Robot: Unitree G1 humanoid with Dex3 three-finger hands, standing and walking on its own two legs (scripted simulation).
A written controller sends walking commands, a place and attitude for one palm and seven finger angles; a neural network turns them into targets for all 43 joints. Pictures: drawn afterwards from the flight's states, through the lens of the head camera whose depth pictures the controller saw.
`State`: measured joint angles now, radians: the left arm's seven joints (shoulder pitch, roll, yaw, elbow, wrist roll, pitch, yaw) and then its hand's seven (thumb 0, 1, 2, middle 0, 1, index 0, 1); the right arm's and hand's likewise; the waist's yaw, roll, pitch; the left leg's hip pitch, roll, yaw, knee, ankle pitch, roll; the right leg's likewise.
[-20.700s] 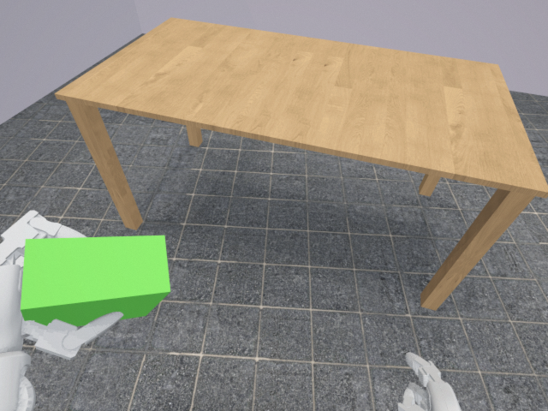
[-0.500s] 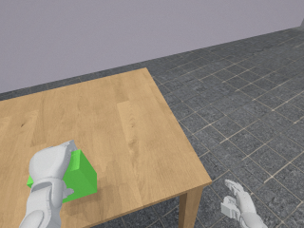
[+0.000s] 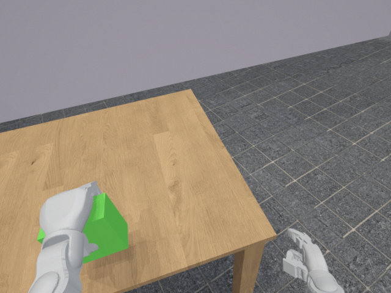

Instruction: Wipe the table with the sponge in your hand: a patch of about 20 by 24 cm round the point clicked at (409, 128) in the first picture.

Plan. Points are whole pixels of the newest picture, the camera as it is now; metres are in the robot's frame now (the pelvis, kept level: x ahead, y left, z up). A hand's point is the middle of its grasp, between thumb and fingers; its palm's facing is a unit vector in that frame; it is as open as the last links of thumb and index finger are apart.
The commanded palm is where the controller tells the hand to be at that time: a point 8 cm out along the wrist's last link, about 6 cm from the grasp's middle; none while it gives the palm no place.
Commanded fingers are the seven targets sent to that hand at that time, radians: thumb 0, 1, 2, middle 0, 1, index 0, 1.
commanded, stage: move the sponge above the wiping area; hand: left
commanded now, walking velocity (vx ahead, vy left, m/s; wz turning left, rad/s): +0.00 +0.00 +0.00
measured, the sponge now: (93, 235) +0.21 +0.27 +0.01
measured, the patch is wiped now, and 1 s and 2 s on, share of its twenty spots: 0.00 0.00 0.00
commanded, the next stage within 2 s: none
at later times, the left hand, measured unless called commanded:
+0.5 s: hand (88, 232) +0.20 +0.26 +0.05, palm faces -0.04 -0.14 -0.99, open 10.5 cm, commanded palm +0.17 +0.26 +0.11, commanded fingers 0.00 0.10 1.30 -1.20 -1.60 -1.20 -1.60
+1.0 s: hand (90, 243) +0.19 +0.25 +0.04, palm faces -0.08 -0.15 -0.98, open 10.5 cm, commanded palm +0.16 +0.26 +0.11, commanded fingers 0.00 0.10 1.30 -1.20 -1.60 -1.20 -1.60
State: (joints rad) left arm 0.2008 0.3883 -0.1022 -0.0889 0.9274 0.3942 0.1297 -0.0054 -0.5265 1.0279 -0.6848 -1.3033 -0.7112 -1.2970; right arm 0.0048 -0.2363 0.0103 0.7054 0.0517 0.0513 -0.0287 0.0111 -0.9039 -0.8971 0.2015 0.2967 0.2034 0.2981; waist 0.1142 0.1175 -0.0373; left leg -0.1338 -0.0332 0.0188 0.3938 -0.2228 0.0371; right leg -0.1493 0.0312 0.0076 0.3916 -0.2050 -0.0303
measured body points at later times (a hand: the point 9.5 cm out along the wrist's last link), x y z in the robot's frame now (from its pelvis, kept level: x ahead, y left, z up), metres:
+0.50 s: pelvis -0.01 -0.01 +0.00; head -0.03 -0.05 +0.45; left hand +0.20 +0.27 +0.10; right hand +0.24 -0.20 -0.08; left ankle -0.01 +0.09 -0.74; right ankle +0.01 -0.10 -0.74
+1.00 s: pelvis -0.01 -0.01 +0.00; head -0.02 -0.04 +0.45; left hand +0.19 +0.26 +0.09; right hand +0.25 -0.21 -0.08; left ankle +0.00 +0.09 -0.74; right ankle +0.01 -0.10 -0.74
